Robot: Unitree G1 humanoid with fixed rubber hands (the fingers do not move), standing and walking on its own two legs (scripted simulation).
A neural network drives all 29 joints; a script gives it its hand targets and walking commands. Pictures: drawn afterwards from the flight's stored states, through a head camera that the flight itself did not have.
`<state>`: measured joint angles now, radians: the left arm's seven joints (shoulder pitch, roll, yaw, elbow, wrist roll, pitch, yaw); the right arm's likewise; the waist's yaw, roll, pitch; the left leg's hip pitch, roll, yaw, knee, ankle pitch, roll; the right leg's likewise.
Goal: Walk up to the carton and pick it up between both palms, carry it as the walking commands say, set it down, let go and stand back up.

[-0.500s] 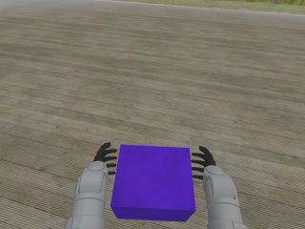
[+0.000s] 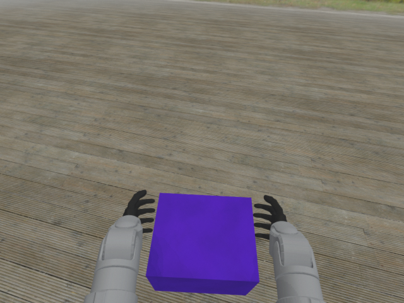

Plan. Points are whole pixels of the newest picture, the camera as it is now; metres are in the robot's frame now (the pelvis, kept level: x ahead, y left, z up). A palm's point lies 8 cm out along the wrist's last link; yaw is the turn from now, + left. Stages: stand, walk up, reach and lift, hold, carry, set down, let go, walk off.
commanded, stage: hold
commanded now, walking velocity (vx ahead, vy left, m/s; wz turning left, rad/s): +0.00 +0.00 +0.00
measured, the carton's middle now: (202, 244) +0.30 +0.00 -0.05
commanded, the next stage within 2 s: carry in 0.20 s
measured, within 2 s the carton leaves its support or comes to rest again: neither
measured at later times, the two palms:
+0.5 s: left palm (131, 234) +0.26 +0.15 +0.04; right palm (276, 242) +0.25 -0.14 +0.04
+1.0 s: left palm out of the picture +0.12 +0.16 +0.07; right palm out of the picture +0.13 -0.13 +0.07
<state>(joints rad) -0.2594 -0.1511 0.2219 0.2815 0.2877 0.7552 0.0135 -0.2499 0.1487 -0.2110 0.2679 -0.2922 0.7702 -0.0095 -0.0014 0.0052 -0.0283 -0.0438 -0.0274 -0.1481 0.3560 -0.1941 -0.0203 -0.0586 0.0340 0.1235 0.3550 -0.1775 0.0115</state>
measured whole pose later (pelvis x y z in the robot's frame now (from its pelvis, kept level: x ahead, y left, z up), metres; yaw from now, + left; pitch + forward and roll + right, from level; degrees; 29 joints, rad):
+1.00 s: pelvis -0.17 +0.01 -0.01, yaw -1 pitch +4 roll -2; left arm -0.34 -0.17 0.16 -0.20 0.11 1.23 0.28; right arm -0.35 0.18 -0.16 -0.18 -0.14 1.23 -0.23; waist 0.03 0.00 -0.04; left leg -0.44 0.05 0.05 0.58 -0.21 0.02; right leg -0.60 0.00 -0.06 1.10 -0.43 0.04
